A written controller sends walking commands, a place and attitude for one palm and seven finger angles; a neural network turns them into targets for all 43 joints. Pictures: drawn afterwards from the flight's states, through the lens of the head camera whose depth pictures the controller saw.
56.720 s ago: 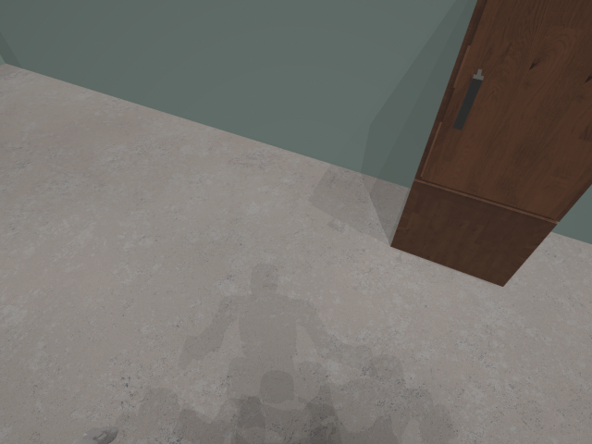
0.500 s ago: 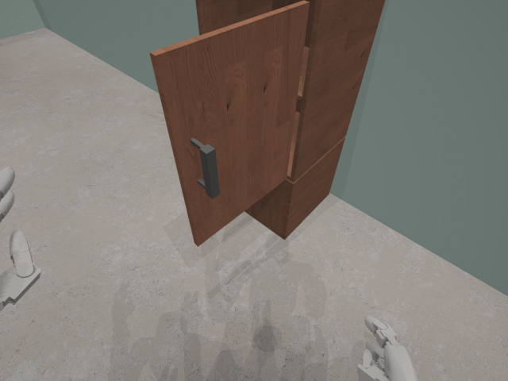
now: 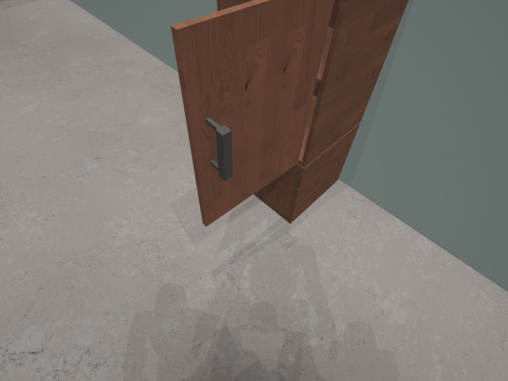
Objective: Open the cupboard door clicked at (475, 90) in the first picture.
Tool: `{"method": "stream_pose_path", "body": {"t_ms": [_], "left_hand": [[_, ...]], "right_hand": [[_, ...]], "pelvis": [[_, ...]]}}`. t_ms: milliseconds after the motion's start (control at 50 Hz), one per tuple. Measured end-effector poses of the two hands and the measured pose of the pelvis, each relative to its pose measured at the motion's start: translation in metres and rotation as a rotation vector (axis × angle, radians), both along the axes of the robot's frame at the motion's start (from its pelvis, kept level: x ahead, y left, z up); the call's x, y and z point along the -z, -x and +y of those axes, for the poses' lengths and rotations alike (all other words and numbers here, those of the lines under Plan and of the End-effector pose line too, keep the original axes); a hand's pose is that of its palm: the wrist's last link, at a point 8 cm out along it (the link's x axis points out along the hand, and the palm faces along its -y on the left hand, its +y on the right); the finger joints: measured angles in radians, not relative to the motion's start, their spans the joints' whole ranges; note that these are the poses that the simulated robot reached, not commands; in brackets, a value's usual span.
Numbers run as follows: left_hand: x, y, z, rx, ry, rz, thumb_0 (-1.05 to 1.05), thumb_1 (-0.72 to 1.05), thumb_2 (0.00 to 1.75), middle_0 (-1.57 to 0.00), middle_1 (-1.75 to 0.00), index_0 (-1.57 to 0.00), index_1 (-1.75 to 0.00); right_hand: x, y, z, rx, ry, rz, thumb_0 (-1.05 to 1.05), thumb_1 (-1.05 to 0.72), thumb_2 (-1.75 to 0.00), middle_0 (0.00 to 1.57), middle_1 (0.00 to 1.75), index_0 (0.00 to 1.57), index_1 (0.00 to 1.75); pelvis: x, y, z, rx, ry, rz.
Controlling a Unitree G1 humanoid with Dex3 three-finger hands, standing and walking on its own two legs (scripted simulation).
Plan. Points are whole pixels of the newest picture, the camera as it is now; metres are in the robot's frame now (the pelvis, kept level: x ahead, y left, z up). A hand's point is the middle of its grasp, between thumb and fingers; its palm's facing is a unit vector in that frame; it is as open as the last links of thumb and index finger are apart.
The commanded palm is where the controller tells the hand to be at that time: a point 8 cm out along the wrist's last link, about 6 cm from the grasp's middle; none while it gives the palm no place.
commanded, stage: let the arm hang, fingers relaxed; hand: left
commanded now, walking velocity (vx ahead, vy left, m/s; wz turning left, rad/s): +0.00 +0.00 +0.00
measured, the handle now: (218, 149) +0.58 +0.12 -0.02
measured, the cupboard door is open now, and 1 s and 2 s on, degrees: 87 87 87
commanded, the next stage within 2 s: look to check the result in 0.66 s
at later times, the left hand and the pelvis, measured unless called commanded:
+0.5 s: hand out of the picture +0.01 +0.19 -0.17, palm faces +0.00 -0.98 -0.20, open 7.4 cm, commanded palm none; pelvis +0.00 +0.01 +0.00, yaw -1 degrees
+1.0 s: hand out of the picture +0.04 +0.22 -0.16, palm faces -0.01 -0.96 -0.27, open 7.4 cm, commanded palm none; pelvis +0.01 +0.01 +0.01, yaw -1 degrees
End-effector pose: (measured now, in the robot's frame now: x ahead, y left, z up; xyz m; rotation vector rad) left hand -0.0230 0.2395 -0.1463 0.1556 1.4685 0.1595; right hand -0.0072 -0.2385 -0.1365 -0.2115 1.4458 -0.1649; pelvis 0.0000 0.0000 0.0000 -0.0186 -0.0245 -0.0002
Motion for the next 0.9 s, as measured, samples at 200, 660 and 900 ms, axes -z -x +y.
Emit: {"method": "stream_pose_path", "body": {"t_ms": [200,660,900], "left_hand": [[-0.011,0.033,0.009,-0.017,-0.031,0.088,0.01,0.92,0.89,-0.20,-0.30,-0.20,-0.29],[-0.008,-0.050,-0.001,0.044,-0.006,-0.123,0.00,0.90,0.89,-0.20,-0.30,-0.20,-0.29],[-0.014,-0.055,0.017,0.051,-0.052,-0.106,0.01,0.90,0.89,-0.20,-0.30,-0.20,-0.29]], "right_hand": [[0.012,0.014,0.029,0.038,-0.071,0.021,0.00,-0.91,-0.90,0.20,0.30,0.20,0.30],[0.006,-0.017,0.015,0.042,-0.038,-0.081,0.00,-0.91,-0.90,0.20,0.30,0.20,0.30],[0.002,-0.028,-0.001,0.028,-0.011,-0.081,0.00,-0.91,-0.90,0.20,0.30,0.20,0.30]], "pelvis": [[-0.002,0.003,0.008,0.008,-0.007,-0.008],[-0.004,-0.004,0.008,0.019,-0.017,-0.013],[-0.005,-0.009,0.006,0.019,-0.014,-0.014]]}}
